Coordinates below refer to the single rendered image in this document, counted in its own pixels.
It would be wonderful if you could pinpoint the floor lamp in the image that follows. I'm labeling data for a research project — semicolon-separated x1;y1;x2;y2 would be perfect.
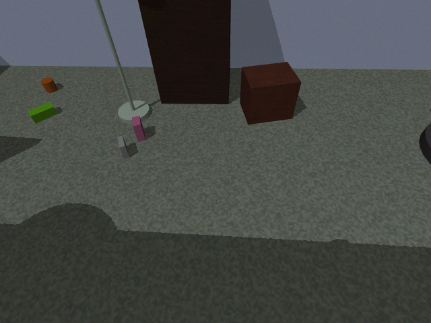
95;0;150;124

